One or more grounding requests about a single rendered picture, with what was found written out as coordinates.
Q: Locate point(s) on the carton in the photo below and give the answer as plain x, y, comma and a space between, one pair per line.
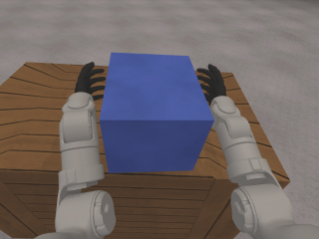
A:
154, 115

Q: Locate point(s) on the left robot forearm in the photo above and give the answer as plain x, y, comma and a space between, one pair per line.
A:
79, 144

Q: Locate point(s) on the robot right upper arm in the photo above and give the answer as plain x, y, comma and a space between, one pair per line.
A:
264, 212

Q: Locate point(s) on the robot left upper arm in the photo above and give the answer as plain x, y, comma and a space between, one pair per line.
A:
87, 215

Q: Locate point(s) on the robot left hand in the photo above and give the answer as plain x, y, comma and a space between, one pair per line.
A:
83, 85

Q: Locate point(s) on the robot right hand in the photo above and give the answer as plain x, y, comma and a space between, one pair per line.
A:
216, 87

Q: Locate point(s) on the right robot forearm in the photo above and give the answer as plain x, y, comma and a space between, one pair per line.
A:
245, 164

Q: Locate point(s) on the pedestal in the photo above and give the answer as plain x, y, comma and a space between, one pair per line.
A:
182, 204

